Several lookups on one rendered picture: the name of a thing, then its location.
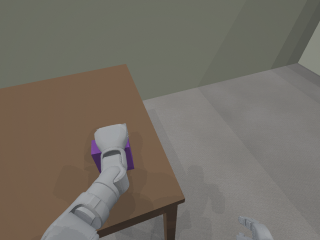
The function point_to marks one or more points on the left robot upper arm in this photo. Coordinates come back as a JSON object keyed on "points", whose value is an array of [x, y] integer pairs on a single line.
{"points": [[71, 227]]}

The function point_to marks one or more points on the left robot hand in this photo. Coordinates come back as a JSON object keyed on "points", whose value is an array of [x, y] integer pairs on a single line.
{"points": [[111, 136]]}

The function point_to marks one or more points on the robot left forearm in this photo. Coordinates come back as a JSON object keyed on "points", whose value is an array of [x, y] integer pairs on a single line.
{"points": [[94, 205]]}

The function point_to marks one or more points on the table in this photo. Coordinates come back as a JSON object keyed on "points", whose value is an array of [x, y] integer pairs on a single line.
{"points": [[46, 133]]}

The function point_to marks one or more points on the sponge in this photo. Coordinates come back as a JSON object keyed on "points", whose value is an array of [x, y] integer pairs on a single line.
{"points": [[96, 155]]}

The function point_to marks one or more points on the right robot hand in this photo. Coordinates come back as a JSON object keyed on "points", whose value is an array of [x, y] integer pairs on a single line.
{"points": [[259, 231]]}

